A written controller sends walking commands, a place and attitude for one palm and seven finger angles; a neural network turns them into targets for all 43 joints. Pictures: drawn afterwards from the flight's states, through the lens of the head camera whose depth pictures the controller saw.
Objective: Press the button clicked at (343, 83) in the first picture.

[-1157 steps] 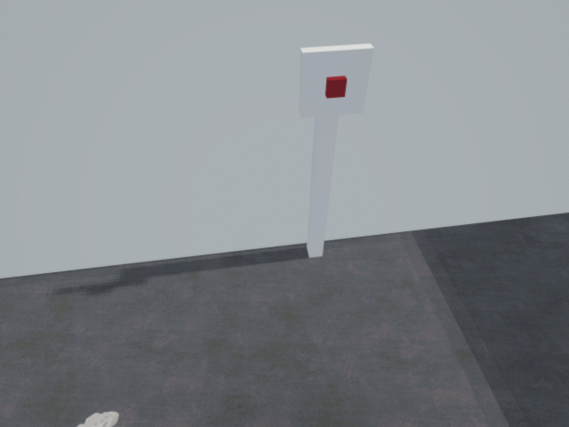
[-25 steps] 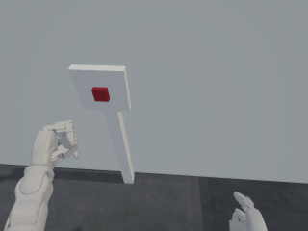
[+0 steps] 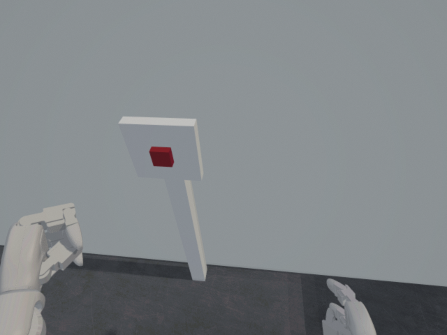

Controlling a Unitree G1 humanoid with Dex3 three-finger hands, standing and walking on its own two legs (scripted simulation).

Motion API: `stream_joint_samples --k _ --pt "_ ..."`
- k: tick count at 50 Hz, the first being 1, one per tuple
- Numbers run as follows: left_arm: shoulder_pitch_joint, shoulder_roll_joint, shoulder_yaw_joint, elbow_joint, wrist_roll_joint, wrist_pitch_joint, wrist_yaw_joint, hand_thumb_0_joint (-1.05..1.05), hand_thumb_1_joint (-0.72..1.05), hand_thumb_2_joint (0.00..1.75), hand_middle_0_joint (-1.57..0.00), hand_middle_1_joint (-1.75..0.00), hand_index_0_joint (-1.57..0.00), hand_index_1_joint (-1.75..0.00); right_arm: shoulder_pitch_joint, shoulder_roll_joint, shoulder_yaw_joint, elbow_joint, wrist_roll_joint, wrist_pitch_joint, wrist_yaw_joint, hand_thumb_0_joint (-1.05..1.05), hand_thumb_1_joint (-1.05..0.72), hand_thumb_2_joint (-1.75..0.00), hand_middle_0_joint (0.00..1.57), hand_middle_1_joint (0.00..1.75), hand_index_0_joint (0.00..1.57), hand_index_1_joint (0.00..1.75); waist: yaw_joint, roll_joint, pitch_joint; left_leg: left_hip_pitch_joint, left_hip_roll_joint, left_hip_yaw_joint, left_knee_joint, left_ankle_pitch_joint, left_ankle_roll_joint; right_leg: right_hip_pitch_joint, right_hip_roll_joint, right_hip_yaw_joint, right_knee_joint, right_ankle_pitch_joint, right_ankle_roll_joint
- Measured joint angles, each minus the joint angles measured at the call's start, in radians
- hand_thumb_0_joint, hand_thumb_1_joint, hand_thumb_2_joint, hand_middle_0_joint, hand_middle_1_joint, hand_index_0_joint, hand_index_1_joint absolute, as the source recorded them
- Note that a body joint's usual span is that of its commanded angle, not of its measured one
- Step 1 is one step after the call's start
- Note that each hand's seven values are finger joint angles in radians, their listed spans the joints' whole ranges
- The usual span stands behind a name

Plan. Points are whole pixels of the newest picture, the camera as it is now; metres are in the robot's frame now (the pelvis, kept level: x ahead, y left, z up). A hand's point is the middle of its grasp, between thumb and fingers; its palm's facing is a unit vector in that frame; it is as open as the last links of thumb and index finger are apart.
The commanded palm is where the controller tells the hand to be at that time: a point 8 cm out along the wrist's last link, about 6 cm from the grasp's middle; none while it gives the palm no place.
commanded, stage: draw the hand back to the body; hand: left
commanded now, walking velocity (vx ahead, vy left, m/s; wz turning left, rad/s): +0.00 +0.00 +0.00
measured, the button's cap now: (162, 156) +0.51 +0.21 +0.04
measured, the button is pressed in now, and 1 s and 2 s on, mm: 0 0 0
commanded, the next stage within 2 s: step back with the hand held close in 0.38 s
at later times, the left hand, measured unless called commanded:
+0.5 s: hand (81, 253) +0.18 +0.21 +0.16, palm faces +0.38 -0.84 -0.38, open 3.1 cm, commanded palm +0.13 +0.26 +0.18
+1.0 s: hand (51, 265) +0.16 +0.24 +0.16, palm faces +0.29 -0.82 -0.50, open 3.1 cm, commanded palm +0.09 +0.28 +0.18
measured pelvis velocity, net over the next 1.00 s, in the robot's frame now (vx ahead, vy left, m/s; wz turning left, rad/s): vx -0.04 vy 0.01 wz -0.01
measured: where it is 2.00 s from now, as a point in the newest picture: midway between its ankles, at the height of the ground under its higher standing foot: outside the picture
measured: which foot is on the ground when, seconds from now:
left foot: down 0.00-1.00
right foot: down 0.00-1.00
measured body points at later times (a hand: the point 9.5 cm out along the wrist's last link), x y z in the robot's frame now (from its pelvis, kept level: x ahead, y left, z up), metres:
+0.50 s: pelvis +0.00 -0.03 +0.00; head -0.03 -0.06 +0.45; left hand +0.15 +0.25 +0.18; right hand +0.20 -0.24 -0.08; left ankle +0.05 +0.08 -0.74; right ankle -0.08 -0.11 -0.74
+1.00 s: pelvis -0.04 +0.01 -0.01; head -0.02 +0.00 +0.44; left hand +0.14 +0.28 +0.19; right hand +0.14 -0.24 -0.08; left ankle +0.05 +0.08 -0.74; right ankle -0.08 -0.11 -0.74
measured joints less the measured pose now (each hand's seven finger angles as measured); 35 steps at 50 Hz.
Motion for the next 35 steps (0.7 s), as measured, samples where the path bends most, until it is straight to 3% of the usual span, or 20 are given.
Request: stream_joint_samples --k 9,17,26,31,35 --pt "0.097 0.019 0.063 -0.097 -0.002 -0.022 -0.003 0.02 0.89 0.9 -1.3 -1.5 -1.3 -1.5 0.008 -0.009 -0.02 0.007 -0.003 -0.011 0.003 0.01 -0.9 -0.9 0.2 0.3 0.2 0.3 0.009 0.007 -0.002 0.014 0.009 -0.009 0.003 -0.005 -0.011 0.024 0.011 -0.007 -0.015 0.002 -0.01" --pt "0.066 -0.013 0.044 -0.045 -0.004 -0.016 -0.003 0.02 0.89 0.9 -1.31 -1.5 -1.3 -1.5 -0.001 -0.007 -0.027 0.017 -0.006 -0.008 -0.013 0.01 -0.9 -0.9 0.2 0.3 0.2 0.3 0.014 0.006 0.013 0.022 0.016 -0.021 -0.006 0.006 -0.022 0.031 0.021 -0.017 -0.02 0.007 -0.022" --pt "0.068 0.001 0.04 -0.071 -0.005 -0.026 -0.004 0.02 0.89 0.9 -1.31 -1.5 -1.3 -1.5 0.0 -0.005 -0.027 0.022 -0.009 -0.021 -0.021 0.01 -0.9 -0.9 0.2 0.3 0.2 0.3 0.008 0.004 0.014 0.027 0.028 -0.022 -0.006 0.002 -0.035 0.039 0.033 -0.014 -0.03 0.009 -0.035" --pt "0.059 0.036 0.101 -0.074 0.016 -0.067 -0.008 0.02 0.89 0.9 -1.31 -1.5 -1.3 -1.5 -0.011 -0.013 -0.035 -0.006 -0.007 0.036 -0.01 0.01 -0.9 -0.9 0.2 0.3 0.2 0.3 -0.016 0.013 0.01 -0.042 0.042 -0.036 0.046 -0.015 -0.034 -0.011 0.049 -0.026 -0.011 0.007 -0.028" --pt "0.084 0.033 0.109 -0.079 0.02 -0.064 -0.012 0.02 0.89 0.9 -1.3 -1.5 -1.3 -1.5 -0.018 -0.023 -0.05 -0.03 0.001 0.08 -0.007 0.01 -0.9 -0.9 0.2 0.3 0.2 0.3 -0.03 0.008 0.022 -0.075 0.042 -0.024 0.052 -0.012 -0.031 -0.062 0.044 -0.016 0.026 -0.002 -0.013"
